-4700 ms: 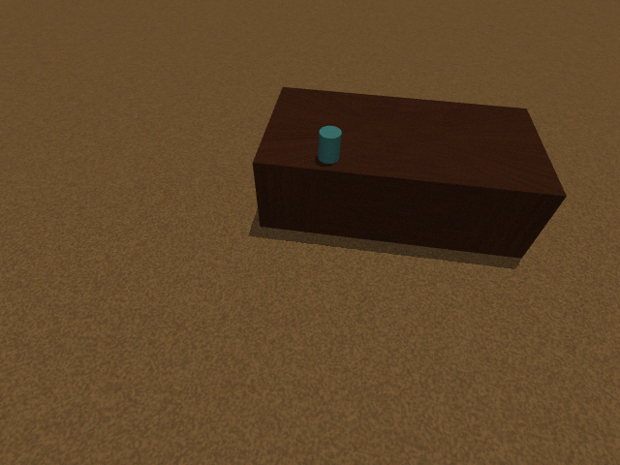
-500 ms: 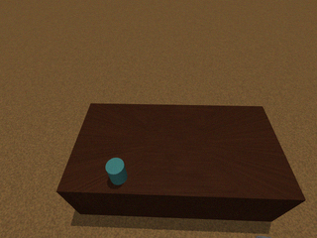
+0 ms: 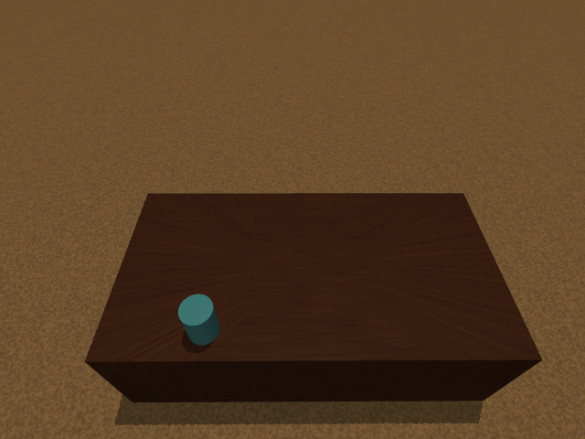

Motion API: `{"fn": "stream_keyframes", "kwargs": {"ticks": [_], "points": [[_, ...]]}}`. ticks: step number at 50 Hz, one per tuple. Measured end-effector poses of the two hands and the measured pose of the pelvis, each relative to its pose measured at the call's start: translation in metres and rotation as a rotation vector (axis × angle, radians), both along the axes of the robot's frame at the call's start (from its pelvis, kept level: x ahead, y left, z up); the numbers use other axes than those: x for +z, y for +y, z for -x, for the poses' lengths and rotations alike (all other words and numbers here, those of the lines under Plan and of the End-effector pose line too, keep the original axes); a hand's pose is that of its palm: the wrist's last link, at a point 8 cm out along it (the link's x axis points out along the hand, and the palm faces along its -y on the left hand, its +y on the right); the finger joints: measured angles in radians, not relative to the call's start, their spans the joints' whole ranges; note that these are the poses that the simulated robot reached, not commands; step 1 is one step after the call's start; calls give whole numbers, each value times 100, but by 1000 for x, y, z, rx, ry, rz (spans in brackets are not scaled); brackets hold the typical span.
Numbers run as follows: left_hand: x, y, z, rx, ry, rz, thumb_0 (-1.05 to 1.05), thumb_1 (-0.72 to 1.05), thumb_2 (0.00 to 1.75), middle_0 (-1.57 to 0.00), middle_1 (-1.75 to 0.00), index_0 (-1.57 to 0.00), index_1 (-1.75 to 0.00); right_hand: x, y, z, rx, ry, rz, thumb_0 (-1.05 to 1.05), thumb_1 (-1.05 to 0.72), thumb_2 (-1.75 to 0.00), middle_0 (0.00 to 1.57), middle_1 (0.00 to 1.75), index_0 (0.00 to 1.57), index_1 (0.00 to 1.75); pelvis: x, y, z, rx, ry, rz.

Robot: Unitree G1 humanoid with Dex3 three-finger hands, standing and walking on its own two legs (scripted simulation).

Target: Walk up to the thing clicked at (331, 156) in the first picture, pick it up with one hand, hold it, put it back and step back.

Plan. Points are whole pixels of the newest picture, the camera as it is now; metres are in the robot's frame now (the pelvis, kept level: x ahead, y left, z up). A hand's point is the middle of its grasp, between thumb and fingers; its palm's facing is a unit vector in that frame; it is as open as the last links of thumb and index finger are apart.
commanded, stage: walk up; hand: left
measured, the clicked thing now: (200, 320) +0.46 +0.23 -0.36
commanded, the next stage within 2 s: stand in 0.38 s
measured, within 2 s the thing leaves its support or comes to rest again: neither
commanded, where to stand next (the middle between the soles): +0.06 +0.02 m, yaw -1 degrees
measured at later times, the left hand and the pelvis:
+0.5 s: hand out of the picture +0.09 +0.26 -0.16, palm faces +0.00 -0.94 -0.33, open 7.4 cm; pelvis +0.00 +0.00 +0.00, yaw +0 degrees
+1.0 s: hand out of the picture +0.08 +0.25 -0.15, palm faces -0.01 -0.94 -0.35, open 7.4 cm; pelvis +0.00 -0.01 +0.00, yaw +0 degrees
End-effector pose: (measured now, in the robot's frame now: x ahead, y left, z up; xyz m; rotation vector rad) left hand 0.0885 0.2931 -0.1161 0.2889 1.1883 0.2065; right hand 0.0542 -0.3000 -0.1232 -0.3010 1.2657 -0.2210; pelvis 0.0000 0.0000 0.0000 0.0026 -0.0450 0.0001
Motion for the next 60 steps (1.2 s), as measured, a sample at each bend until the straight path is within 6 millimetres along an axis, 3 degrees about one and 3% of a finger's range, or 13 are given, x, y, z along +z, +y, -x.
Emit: {"fn": "stream_keyframes", "kwargs": {"ticks": [23, 38, 60], "points": [[-3, 8, 10, 9, 35, 0, 1, 90, 90, -20, -30, -20, -30, 2, 9, -13, 16, -25, -5, 1, -90, -90, 21, 30, 20, 30, 0, 5, -5, -5, 3, -2], [-1, 5, 12, 0, 37, -9, 1, 90, 90, -20, -30, -20, -30, 5, 4, -28, 36, -53, -4, 0, -90, -90, 21, 30, 20, 30, 1, 0, -5, 0, 1, -3], [1, -2, 21, -1, 54, -24, 1, 90, 90, -20, -30, -20, -30, 0, -7, -7, 25, -5, -12, 1, -90, -90, 21, 30, 20, 30, 1, -10, -3, 1, 4, -1]]}}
